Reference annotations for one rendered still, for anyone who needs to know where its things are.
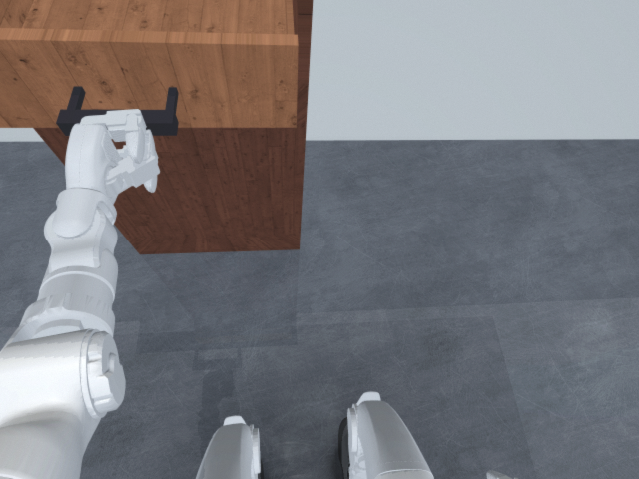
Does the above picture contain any left robot forearm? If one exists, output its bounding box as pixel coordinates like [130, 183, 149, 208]
[0, 188, 118, 353]

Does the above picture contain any left robot thigh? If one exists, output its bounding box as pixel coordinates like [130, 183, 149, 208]
[196, 423, 261, 479]

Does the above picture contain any cabinet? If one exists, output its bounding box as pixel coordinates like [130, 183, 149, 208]
[34, 0, 313, 254]

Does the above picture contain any drawer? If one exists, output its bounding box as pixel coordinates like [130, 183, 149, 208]
[0, 0, 299, 128]

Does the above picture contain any left robot hand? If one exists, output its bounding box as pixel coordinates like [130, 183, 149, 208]
[65, 109, 160, 204]

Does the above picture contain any right robot shin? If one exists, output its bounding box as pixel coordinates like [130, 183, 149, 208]
[348, 392, 381, 479]

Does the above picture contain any robot left upper arm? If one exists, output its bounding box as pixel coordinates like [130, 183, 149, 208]
[0, 328, 126, 479]

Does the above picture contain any handle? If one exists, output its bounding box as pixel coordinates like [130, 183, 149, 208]
[56, 86, 179, 136]

